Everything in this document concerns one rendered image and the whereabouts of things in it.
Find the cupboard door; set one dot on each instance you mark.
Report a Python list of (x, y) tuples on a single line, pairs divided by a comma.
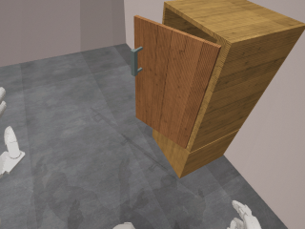
[(176, 71)]

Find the robot right hand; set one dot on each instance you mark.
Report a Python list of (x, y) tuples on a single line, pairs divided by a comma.
[(249, 221)]

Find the handle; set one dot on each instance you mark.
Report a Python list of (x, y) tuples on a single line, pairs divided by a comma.
[(134, 61)]

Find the robot left hand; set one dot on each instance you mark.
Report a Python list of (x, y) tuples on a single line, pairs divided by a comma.
[(9, 160)]

